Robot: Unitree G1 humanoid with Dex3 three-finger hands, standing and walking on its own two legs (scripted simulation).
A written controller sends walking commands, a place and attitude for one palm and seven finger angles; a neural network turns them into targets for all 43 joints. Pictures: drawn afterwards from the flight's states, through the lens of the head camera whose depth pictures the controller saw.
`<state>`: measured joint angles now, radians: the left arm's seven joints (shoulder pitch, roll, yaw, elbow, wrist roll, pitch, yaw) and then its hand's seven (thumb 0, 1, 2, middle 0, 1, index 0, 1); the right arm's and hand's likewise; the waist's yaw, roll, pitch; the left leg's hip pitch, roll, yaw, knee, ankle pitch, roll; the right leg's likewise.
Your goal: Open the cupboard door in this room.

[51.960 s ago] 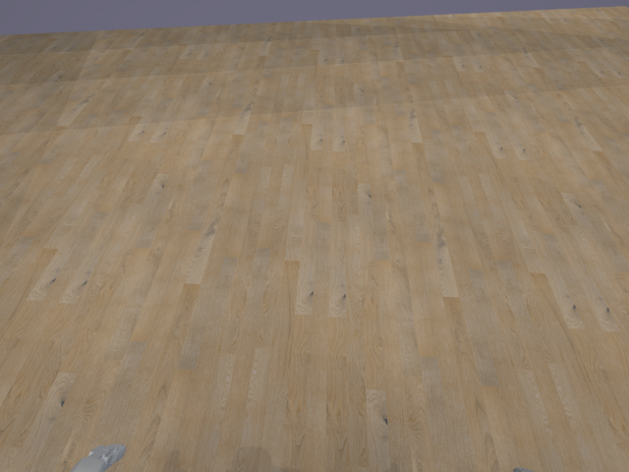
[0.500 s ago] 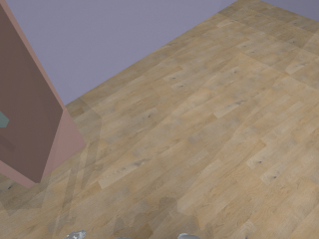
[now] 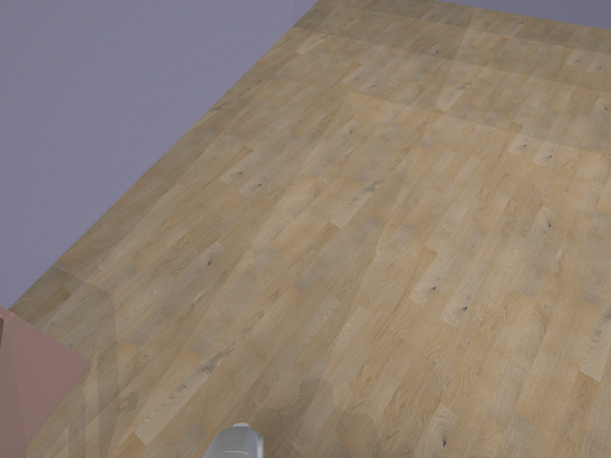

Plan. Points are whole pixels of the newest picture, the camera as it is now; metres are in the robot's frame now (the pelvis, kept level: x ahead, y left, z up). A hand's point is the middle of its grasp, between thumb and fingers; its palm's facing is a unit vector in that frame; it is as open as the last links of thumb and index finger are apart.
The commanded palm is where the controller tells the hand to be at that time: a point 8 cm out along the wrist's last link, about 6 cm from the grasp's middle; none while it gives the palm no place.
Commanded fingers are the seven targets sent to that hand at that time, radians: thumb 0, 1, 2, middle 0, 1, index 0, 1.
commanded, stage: walk to a spot facing it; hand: left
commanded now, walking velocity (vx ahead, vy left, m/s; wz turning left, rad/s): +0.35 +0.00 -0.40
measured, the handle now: out of the picture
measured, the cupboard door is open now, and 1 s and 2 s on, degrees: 45 45 45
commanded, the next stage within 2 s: turn to face it in 1.20 s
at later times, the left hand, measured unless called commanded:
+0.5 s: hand (242, 303) +0.38 +0.14 -0.16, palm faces -0.27 -0.94 -0.21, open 7.4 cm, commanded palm none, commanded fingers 0.00 0.90 0.90 -0.20 -0.30 -0.20 -0.30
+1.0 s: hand (269, 280) +0.45 +0.10 -0.20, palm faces -0.20 -0.97 -0.16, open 7.3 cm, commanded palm none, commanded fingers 0.00 0.90 0.90 -0.20 -0.30 -0.20 -0.30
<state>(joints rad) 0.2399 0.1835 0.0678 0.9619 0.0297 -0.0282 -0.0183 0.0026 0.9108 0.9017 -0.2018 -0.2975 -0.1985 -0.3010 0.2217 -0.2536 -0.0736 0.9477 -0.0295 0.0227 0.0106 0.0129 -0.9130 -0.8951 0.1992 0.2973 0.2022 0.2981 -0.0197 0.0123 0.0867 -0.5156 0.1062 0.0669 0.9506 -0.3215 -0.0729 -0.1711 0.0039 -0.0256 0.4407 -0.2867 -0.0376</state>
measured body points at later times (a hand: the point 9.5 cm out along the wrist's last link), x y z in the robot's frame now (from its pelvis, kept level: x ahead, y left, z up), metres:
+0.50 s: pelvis +0.21 -0.01 -0.01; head +0.25 -0.04 +0.44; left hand +0.40 +0.19 -0.14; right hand +0.10 -0.23 -0.16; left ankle +0.17 +0.14 -0.74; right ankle +0.27 -0.15 -0.72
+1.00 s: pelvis +0.46 -0.08 -0.02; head +0.49 -0.08 +0.43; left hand +0.47 +0.15 -0.18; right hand +0.50 -0.34 -0.16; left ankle +0.56 -0.01 -0.74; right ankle +0.29 -0.15 -0.71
